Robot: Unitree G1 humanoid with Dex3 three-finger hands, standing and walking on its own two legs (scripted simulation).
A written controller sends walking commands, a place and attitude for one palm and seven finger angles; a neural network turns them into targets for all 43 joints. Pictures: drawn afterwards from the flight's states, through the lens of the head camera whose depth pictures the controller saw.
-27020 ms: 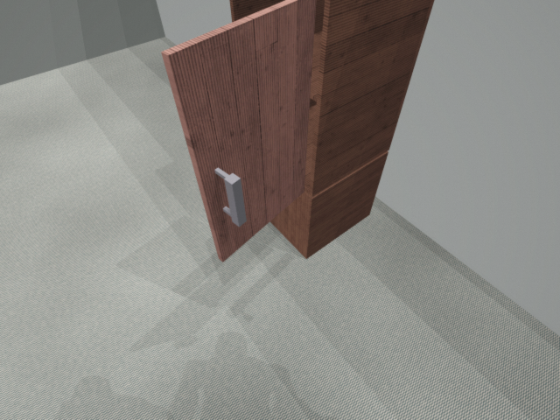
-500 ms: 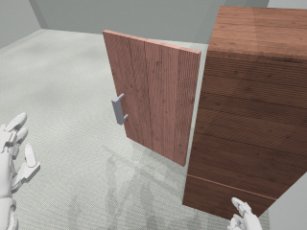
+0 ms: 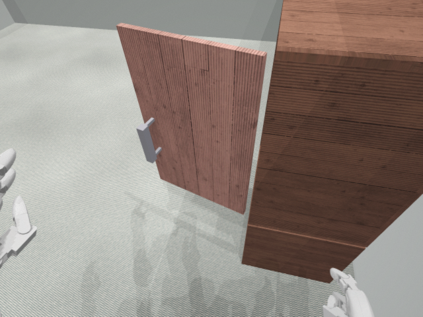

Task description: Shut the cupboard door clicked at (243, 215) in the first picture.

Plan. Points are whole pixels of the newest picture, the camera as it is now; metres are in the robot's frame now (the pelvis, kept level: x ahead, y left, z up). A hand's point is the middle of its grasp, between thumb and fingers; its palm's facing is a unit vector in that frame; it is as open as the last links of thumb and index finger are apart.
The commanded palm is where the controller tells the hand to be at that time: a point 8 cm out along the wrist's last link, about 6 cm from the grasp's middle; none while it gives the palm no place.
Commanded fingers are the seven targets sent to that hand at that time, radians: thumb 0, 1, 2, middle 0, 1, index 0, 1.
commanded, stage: step back with the hand held close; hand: left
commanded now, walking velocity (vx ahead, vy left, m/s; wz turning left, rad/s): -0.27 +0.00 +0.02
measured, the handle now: (151, 140) +0.63 +0.23 -0.09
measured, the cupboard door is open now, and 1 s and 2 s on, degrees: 75 75 75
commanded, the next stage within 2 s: stop stepping back and stand still in 1.72 s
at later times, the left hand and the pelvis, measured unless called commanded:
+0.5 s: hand out of the picture +0.14 +0.27 +0.16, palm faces +0.48 -0.76 -0.44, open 7.4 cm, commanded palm +0.08 +0.31 +0.18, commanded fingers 0.00 0.90 0.90 -0.20 -0.30 -0.20 -0.30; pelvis -0.06 +0.00 -0.02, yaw +1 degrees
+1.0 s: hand out of the picture +0.10 +0.25 +0.16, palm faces +0.49 -0.76 -0.44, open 7.4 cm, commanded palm +0.02 +0.30 +0.18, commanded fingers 0.00 0.90 0.90 -0.20 -0.30 -0.20 -0.30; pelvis -0.10 -0.01 -0.03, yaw +3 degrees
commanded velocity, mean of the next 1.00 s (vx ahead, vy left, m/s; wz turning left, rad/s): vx -0.34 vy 0.00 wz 0.01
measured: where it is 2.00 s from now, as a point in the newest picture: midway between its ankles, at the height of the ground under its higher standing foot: outside the picture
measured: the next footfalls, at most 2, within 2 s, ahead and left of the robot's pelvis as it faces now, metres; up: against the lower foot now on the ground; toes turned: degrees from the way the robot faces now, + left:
right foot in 1.26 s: -0.18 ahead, -0.14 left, +0.00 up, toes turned +6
